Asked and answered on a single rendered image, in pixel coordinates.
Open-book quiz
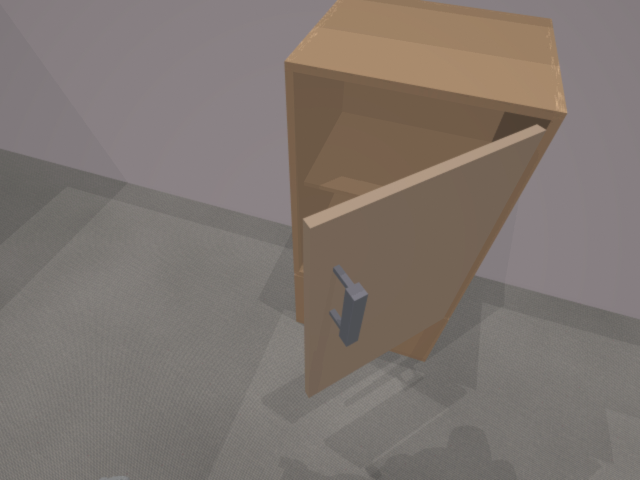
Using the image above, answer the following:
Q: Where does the cupboard door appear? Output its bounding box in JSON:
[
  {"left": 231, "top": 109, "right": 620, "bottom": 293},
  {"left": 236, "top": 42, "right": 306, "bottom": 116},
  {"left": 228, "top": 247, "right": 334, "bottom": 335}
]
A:
[{"left": 303, "top": 124, "right": 546, "bottom": 398}]

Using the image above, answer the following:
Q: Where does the handle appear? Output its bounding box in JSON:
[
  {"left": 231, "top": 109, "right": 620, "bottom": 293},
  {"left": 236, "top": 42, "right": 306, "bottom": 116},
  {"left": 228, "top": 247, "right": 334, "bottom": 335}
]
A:
[{"left": 329, "top": 265, "right": 368, "bottom": 347}]

